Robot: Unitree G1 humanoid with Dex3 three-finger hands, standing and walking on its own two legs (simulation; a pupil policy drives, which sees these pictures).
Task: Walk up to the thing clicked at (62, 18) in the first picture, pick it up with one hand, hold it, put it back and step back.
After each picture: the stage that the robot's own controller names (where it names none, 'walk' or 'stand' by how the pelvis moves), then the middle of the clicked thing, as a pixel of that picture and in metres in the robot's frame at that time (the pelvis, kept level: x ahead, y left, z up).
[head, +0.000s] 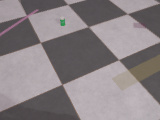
stand; (62, 21) +1.81 +0.19 -0.72
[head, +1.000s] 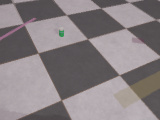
walk; (61, 32) +1.69 +0.13 -0.71
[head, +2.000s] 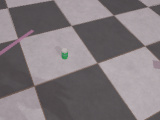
walk; (64, 53) +1.12 +0.09 -0.72
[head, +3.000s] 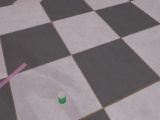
walk; (61, 97) +0.64 +0.14 -0.71
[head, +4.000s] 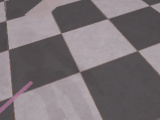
walk; out of the picture +0.41 +0.21 -0.70
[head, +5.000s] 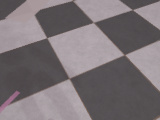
stand; out of the picture +0.33 +0.19 -0.72
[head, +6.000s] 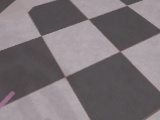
stand; out of the picture +0.32 +0.20 -0.72
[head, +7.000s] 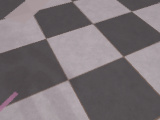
stand; out of the picture +0.32 +0.19 -0.73
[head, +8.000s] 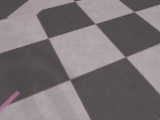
stand; out of the picture +0.33 +0.18 -0.73
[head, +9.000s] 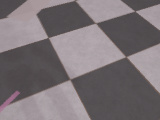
go down; out of the picture +0.32 +0.18 -0.73
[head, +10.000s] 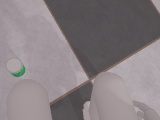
go down; (16, 67) +0.41 +0.22 -0.32
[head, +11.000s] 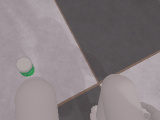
approach; (25, 67) +0.41 +0.22 -0.29
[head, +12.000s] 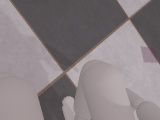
close in; out of the picture +0.39 +0.26 -0.22
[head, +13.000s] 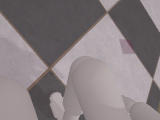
close; out of the picture +0.39 +0.27 -0.22
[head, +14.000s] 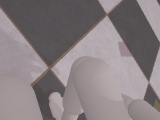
lift; out of the picture +0.38 +0.26 -0.22
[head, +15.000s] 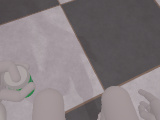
lift; (20, 82) +0.32 +0.20 -0.03
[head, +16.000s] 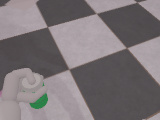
hold; (35, 91) +0.32 +0.16 +0.01
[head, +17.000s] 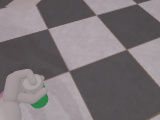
hold; (36, 91) +0.32 +0.17 +0.00
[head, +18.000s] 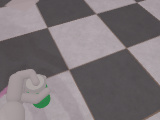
crouch; (38, 91) +0.32 +0.16 +0.00
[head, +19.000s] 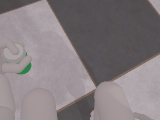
crouch; (18, 59) +0.42 +0.19 -0.09
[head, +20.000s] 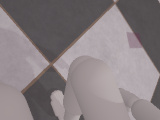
lower; out of the picture +0.41 +0.29 -0.22
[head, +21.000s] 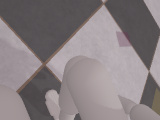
lower; out of the picture +0.42 +0.28 -0.22
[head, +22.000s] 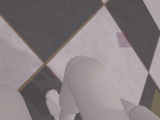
lower; out of the picture +0.42 +0.27 -0.23
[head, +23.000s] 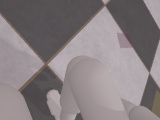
lower; out of the picture +0.42 +0.27 -0.22
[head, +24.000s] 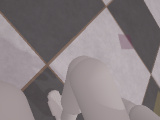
loosen; out of the picture +0.41 +0.26 -0.22
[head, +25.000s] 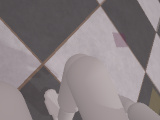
withdraw; out of the picture +0.41 +0.25 -0.22
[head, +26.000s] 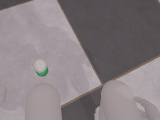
walk; (41, 68) +0.44 +0.19 -0.37
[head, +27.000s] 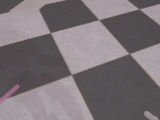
stand; out of the picture +0.36 +0.15 -0.66
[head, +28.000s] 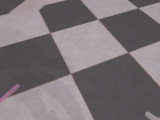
stand; out of the picture +0.38 +0.17 -0.66
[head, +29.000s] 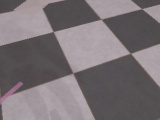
stand; out of the picture +0.38 +0.16 -0.69
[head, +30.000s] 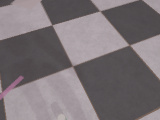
walk; out of the picture +0.40 +0.16 -0.71
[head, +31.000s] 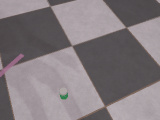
walk; (63, 93) +0.54 +0.12 -0.69
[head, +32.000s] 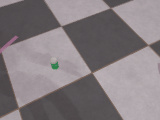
walk; (54, 63) +0.84 +0.24 -0.69
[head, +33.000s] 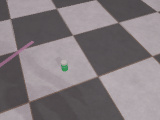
stand; (64, 65) +0.99 +0.16 -0.71
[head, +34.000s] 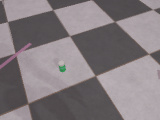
stand; (62, 66) +1.00 +0.19 -0.72
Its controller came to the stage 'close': yes
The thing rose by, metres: 0.72
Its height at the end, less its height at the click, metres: +0.00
